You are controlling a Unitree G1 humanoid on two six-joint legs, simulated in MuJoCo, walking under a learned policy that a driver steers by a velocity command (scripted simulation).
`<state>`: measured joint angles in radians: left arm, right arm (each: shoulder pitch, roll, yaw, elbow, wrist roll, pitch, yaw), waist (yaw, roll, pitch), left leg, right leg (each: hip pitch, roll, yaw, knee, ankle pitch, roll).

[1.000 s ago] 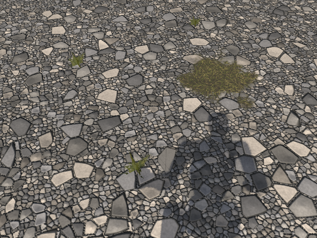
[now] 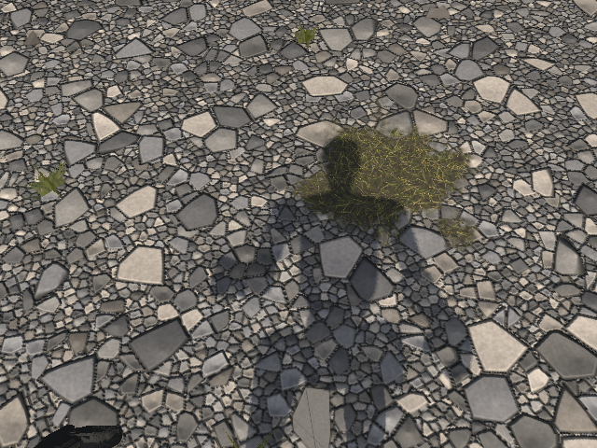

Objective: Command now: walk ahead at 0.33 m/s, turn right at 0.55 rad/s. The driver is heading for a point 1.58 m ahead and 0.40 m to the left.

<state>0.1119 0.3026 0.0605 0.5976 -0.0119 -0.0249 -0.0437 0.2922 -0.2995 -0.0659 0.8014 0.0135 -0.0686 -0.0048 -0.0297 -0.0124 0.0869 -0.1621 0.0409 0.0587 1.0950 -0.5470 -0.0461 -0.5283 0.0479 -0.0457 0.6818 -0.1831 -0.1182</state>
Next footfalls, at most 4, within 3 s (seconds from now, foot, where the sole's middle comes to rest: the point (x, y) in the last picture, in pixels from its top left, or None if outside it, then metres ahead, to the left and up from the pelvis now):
0.42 left None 0.29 0.13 -0.75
0.80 right None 0.28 -0.10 -0.75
1.24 left None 0.17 0.14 -0.75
1.62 right None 0.29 -0.07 -0.75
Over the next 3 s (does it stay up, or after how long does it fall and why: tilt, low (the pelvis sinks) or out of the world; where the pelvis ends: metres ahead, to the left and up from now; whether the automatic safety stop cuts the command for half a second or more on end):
stays up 0.73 0.08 0.02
